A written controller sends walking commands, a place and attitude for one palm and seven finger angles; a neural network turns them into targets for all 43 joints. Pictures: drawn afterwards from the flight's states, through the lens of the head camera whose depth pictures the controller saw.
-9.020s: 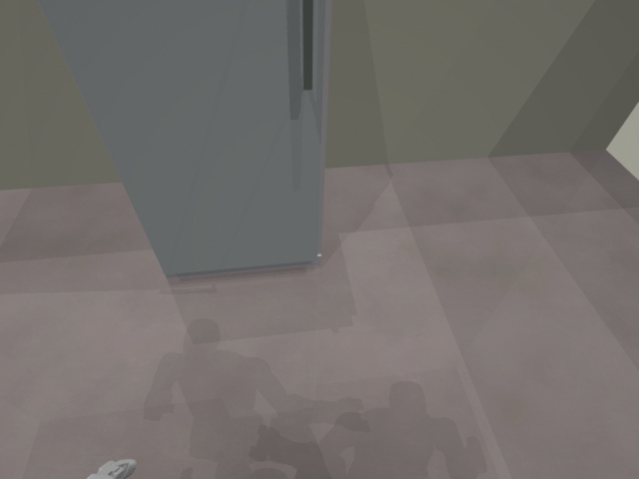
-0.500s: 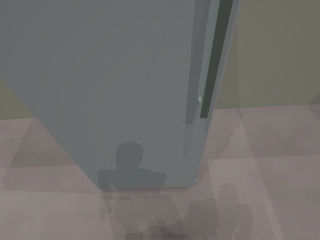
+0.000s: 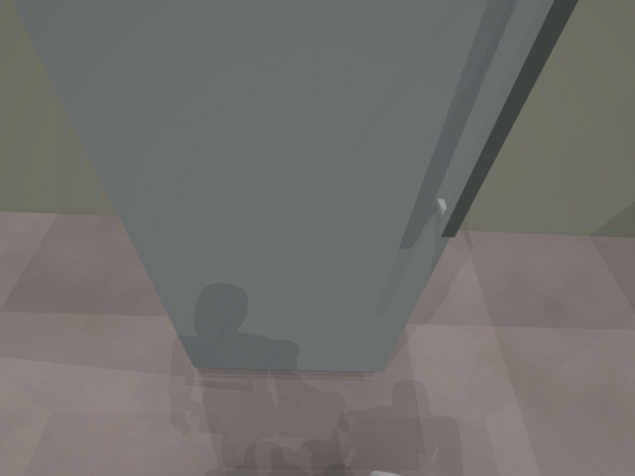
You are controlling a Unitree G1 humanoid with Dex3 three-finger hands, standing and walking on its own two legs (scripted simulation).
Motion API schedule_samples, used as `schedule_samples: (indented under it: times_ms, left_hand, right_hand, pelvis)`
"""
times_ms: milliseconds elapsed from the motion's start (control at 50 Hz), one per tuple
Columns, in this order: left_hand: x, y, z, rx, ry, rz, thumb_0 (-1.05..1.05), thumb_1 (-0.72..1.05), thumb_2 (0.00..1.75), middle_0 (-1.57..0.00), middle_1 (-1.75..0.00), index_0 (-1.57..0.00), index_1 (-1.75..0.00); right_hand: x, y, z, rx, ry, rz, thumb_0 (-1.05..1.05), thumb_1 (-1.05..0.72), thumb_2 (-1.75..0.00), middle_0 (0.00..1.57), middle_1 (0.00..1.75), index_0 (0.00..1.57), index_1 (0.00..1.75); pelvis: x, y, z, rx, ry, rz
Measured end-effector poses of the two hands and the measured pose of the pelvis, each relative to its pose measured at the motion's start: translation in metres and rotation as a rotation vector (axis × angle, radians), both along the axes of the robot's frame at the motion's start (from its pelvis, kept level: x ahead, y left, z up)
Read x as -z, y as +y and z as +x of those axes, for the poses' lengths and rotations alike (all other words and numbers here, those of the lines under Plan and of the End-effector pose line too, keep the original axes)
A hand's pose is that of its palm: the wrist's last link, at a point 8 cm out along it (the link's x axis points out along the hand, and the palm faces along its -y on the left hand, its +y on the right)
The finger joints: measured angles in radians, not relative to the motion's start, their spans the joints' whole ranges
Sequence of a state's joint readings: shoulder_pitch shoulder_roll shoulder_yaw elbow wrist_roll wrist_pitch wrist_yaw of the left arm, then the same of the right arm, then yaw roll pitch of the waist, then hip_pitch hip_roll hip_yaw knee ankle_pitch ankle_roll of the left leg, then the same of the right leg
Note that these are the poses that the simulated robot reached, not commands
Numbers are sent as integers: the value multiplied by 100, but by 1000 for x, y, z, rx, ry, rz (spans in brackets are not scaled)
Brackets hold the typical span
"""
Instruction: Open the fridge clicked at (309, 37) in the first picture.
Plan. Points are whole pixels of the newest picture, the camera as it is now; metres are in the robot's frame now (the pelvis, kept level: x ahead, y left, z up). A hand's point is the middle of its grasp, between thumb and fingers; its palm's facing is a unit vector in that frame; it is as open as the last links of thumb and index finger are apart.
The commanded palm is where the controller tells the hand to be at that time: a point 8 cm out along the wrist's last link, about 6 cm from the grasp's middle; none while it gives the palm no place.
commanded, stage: come to a stop and stand still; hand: right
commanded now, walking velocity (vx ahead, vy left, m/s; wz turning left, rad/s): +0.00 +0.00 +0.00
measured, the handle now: (506, 83) +0.48 -0.16 +0.27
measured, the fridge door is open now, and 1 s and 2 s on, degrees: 0 0 0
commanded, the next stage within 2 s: look again from close up in 0.82 s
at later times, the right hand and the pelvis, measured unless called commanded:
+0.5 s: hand out of the picture -0.07 -0.16 -0.17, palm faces +0.09 +0.99 -0.14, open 7.3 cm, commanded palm none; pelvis -0.03 -0.01 +0.01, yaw -1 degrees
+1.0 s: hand out of the picture -0.01 -0.18 -0.15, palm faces +0.03 +0.97 -0.26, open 7.3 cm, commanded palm none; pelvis -0.02 +0.00 +0.01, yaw +1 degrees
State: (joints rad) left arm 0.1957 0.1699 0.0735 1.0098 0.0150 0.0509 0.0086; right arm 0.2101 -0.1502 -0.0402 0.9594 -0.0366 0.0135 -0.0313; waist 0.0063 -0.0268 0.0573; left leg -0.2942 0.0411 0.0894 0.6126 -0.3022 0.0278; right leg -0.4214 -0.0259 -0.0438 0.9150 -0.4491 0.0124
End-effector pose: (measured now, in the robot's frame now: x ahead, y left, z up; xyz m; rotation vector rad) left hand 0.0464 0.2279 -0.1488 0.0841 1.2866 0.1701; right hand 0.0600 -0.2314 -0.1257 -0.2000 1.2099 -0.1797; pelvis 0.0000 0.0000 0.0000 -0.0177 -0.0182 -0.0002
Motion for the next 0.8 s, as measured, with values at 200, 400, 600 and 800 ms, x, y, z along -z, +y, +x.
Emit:
schedule_samples:
  times_ms: [200, 400, 600, 800]
  left_hand:
    - [-18, -3, -53, 26, 99, 55, 0, 92, 90, -20, -30, -19, -30]
    - [-22, -26, -83, 54, 129, 23, 1, 92, 90, -20, -30, -19, -30]
    - [-17, -38, -98, 43, 148, -21, 1, 92, 90, -20, -30, -20, -30]
    - [3, -42, -90, 30, 67, -66, 1, 92, 90, -20, -30, -19, -30]
  right_hand:
    - [23, 8, -58, 74, 91, 83, 1, -93, -90, 20, 30, 20, 30]
    - [17, 17, -118, 104, 211, 127, 1, -92, -90, 20, 30, 20, 30]
    - [12, 27, -154, 118, 296, 130, 1, -91, -90, 20, 30, 20, 30]
    - [3, 10, -134, 66, 241, 49, 1, -91, -90, 20, 30, 20, 30]
  pelvis:
    - [-4, 4, -18, 18, 11, 27]
    - [-14, -6, -28, 15, -17, 20]
    - [-14, -8, -32, 10, -8, 14]
    - [-7, -14, -28, 0, -3, 6]
